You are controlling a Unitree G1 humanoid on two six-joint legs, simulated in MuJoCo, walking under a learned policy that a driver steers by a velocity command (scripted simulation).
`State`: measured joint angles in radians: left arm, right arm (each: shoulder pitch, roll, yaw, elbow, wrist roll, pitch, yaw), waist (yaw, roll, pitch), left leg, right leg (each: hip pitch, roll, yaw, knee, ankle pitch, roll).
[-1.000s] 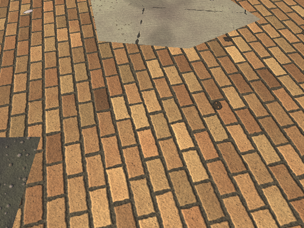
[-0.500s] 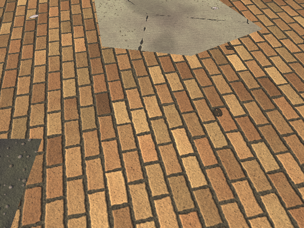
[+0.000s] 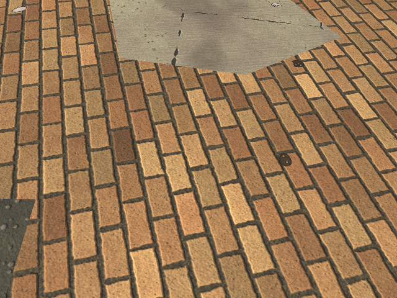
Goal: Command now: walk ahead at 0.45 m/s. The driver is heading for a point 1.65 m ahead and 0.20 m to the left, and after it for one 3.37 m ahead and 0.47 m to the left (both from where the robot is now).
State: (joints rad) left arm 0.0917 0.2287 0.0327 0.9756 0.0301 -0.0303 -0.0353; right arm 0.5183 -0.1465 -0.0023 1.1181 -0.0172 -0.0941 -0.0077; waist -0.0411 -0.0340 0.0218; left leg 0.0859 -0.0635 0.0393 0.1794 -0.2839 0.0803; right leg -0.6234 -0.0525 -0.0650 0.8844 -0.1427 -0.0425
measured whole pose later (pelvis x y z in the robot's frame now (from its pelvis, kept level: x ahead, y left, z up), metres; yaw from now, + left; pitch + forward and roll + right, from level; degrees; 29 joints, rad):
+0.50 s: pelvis +0.29 -0.03 +0.00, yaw +0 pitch +0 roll -1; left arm 0.44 0.18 0.03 1.09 0.01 -0.10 0.00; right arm 0.12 -0.21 -0.04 0.94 -0.03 -0.04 0.03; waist 0.03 0.03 0.04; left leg -0.65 0.12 0.02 0.86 -0.08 0.03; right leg 0.00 0.11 -0.09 0.21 -0.21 -0.11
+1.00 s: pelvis +0.57 +0.02 +0.00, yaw +0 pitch +0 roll +1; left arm 0.17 0.22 0.05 0.95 0.04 -0.04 -0.02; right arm 0.41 -0.19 -0.04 1.07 -0.01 -0.09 0.00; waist -0.02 -0.03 0.04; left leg -0.06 -0.09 0.10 0.25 -0.19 0.10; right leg -0.61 -0.11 0.00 0.97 -0.16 -0.04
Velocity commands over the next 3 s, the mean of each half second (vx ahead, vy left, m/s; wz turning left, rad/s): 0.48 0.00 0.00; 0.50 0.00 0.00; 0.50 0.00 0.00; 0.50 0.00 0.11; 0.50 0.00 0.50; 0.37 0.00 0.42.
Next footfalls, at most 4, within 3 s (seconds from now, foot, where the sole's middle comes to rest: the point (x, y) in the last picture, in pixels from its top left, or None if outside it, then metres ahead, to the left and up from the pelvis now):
0.16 right None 0.27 -0.08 -0.78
0.70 left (168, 271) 0.58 0.08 -0.78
1.26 right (213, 195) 0.89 -0.10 -0.78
1.82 left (171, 138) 1.19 0.07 -0.78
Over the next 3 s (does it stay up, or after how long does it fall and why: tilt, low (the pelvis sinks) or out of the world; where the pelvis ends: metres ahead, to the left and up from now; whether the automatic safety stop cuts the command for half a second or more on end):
stays up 1.56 0.12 -0.01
